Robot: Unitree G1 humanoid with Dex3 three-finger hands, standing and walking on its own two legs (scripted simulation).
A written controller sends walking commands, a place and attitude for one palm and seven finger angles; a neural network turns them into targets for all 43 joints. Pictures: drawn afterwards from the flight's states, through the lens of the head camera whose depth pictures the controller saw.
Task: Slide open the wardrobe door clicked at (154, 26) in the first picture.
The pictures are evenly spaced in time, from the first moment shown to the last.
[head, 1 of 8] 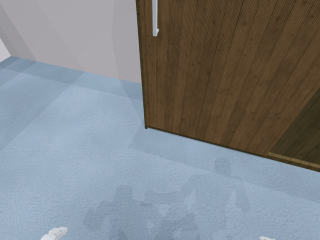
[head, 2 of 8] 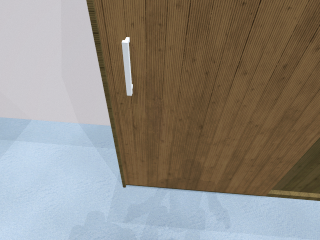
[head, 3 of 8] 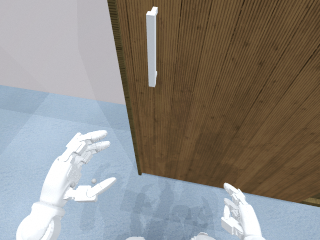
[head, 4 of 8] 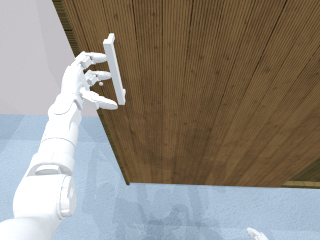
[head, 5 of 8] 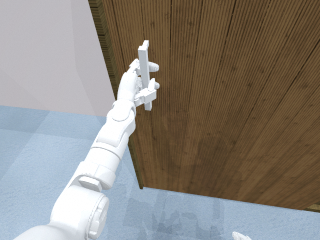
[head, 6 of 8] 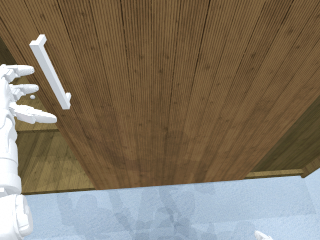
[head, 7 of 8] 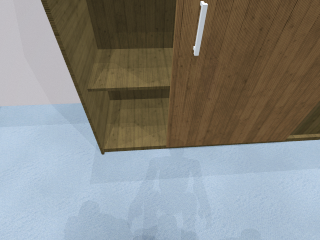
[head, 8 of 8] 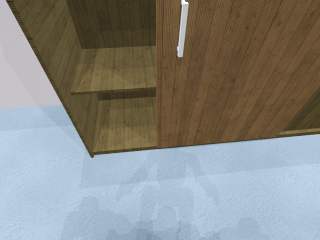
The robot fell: no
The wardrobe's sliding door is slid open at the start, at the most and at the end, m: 0.00 0.46 0.46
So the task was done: yes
